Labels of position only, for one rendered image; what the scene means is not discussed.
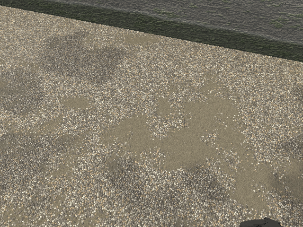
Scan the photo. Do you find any robot right hand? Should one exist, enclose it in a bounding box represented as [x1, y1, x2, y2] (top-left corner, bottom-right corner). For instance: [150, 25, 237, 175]
[240, 217, 283, 227]

